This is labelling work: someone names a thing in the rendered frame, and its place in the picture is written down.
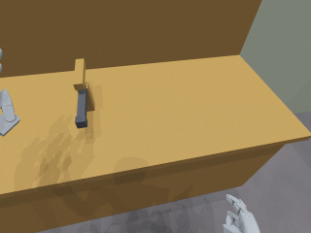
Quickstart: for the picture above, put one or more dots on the robot left hand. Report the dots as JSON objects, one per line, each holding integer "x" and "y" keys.
{"x": 8, "y": 120}

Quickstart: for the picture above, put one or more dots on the tap lever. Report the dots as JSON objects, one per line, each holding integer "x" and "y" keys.
{"x": 80, "y": 119}

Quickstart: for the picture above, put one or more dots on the robot right hand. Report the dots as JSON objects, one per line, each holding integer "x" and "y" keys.
{"x": 244, "y": 223}

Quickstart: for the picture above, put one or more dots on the counter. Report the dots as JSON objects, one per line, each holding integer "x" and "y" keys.
{"x": 173, "y": 111}

